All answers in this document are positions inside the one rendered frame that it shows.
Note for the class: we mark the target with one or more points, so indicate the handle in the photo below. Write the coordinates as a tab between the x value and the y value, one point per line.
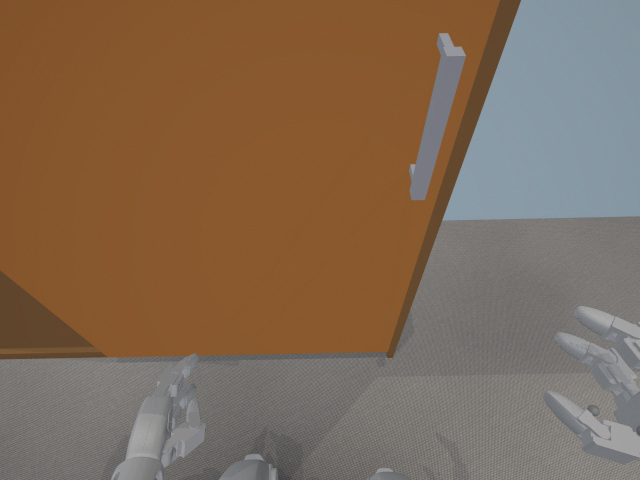
446	82

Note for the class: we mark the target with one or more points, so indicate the robot left hand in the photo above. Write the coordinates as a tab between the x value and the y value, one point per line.
160	413

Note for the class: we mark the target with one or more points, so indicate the robot right hand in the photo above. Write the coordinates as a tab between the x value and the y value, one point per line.
618	442

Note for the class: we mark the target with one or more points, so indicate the wardrobe door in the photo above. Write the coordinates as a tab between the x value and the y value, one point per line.
26	323
223	177

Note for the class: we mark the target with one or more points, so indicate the robot left forearm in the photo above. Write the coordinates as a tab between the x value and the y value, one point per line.
139	468

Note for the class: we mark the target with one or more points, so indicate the robot left thigh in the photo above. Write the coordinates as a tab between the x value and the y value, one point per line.
252	469

